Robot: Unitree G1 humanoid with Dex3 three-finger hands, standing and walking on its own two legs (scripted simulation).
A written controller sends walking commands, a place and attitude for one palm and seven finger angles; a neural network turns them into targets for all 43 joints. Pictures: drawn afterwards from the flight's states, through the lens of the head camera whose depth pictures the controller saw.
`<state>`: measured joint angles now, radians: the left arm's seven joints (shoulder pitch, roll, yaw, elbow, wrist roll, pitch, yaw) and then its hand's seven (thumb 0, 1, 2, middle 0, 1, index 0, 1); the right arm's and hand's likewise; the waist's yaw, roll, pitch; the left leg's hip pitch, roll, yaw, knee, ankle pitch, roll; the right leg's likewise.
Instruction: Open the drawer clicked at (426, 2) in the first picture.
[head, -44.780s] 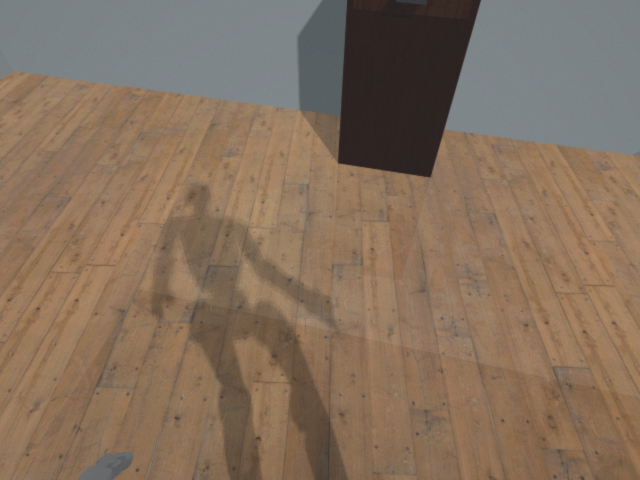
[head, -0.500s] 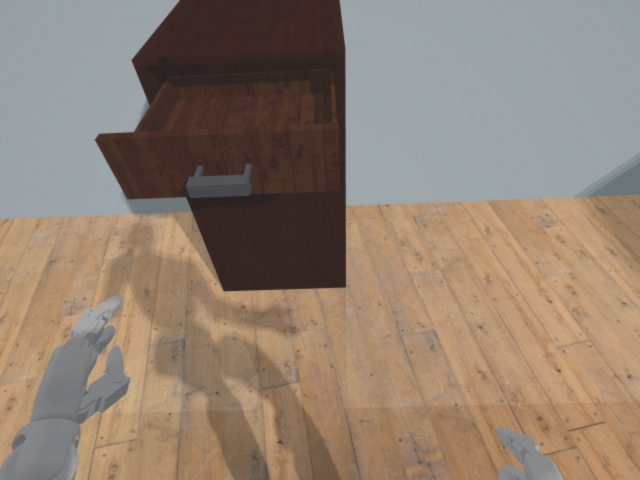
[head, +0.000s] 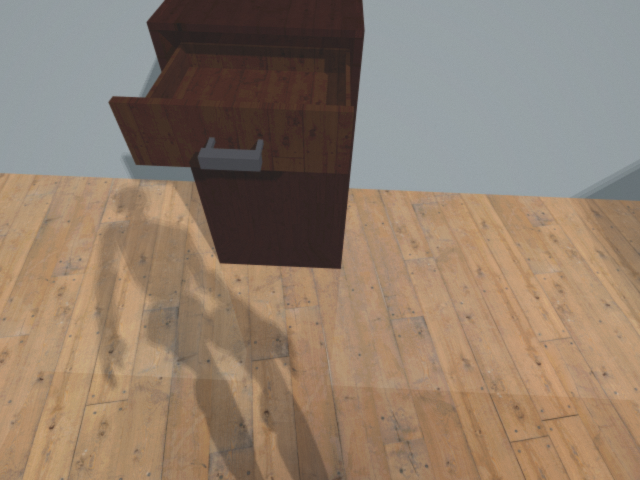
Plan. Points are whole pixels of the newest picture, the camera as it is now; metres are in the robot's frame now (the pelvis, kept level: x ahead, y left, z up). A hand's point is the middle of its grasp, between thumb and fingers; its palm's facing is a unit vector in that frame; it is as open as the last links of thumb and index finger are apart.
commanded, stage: let the arm hang, fingers relaxed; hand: left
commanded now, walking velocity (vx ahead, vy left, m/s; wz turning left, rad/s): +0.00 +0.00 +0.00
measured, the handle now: (233, 151) +0.63 +0.21 +0.03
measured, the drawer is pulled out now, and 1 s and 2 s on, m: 0.29 0.29 0.29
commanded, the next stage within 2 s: look to check the result in 0.48 s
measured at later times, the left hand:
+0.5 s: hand out of the picture +0.12 +0.21 -0.15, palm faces -0.06 -0.95 -0.30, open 7.4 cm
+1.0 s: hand out of the picture +0.12 +0.22 -0.15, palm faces -0.05 -0.94 -0.35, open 7.4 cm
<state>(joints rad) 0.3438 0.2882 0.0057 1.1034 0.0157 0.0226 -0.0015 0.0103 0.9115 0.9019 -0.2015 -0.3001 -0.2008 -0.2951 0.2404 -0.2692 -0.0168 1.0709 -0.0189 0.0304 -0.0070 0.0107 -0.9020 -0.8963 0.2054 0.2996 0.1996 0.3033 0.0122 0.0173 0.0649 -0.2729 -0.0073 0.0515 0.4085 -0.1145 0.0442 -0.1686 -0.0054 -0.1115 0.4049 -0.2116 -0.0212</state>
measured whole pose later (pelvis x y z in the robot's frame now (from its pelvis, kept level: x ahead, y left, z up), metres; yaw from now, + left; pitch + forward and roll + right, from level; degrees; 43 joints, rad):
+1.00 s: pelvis +0.05 -0.02 +0.01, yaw -2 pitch -1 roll +0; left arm 0.15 0.32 0.01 1.11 0.01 -0.01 0.01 0.01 0.90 0.90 -0.20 -0.30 -0.20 -0.30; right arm 0.11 -0.31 -0.01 1.12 -0.02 0.00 0.00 0.01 -0.90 -0.90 0.21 0.30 0.20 0.30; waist -0.01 0.02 0.06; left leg -0.14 0.00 0.07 0.30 -0.14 0.01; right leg -0.04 0.01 -0.08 0.27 -0.22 -0.03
